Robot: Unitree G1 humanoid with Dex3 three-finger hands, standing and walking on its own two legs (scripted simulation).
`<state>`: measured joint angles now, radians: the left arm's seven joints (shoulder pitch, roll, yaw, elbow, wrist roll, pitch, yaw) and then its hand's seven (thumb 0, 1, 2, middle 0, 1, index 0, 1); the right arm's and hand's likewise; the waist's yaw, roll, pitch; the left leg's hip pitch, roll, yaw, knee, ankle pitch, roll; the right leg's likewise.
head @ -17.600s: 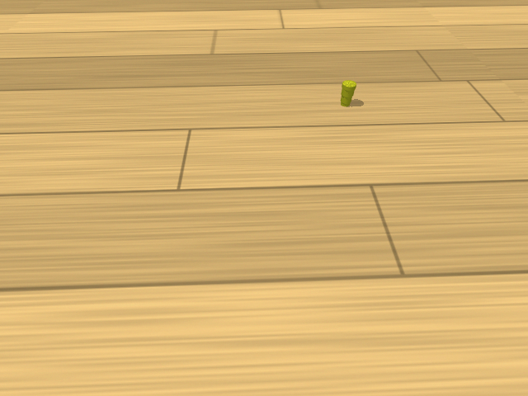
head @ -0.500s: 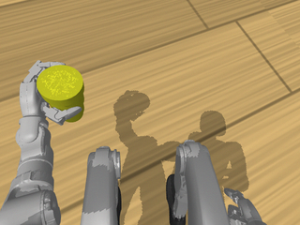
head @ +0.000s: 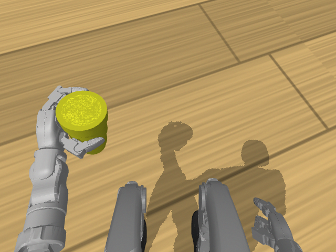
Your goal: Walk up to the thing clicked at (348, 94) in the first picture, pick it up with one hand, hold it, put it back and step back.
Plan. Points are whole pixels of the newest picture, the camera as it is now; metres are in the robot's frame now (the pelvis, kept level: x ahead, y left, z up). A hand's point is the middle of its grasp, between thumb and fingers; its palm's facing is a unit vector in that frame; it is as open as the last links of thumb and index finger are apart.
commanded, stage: lift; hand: left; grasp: from the side
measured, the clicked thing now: (88, 128) +0.39 +0.20 -0.01
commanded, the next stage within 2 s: hold in 1.46 s
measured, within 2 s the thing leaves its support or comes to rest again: neither
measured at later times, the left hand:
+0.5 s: hand (53, 88) +0.39 +0.19 +0.17, palm faces +0.11 -0.99 -0.03, open 12.1 cm
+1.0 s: hand (36, 59) +0.38 +0.18 +0.23, palm faces +0.11 -0.99 -0.01, open 12.1 cm
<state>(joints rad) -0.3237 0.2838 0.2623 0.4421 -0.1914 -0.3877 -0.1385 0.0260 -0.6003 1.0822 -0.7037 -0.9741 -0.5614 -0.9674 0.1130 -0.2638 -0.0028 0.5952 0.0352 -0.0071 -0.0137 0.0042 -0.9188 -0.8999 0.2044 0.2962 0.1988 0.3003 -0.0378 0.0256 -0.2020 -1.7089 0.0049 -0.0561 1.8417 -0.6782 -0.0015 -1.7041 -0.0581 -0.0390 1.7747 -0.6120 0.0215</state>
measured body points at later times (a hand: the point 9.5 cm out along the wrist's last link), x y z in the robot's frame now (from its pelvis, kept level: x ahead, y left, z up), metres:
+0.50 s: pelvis +0.03 +0.00 +0.13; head +0.14 +0.02 +0.57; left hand +0.37 +0.25 +0.17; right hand +0.19 -0.25 +0.02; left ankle +0.06 +0.12 -0.48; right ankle +0.09 -0.14 -0.48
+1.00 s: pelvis +0.05 +0.00 +0.19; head +0.12 +0.01 +0.63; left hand +0.37 +0.23 +0.24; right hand +0.19 -0.25 +0.08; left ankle +0.06 +0.12 -0.48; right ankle +0.09 -0.14 -0.48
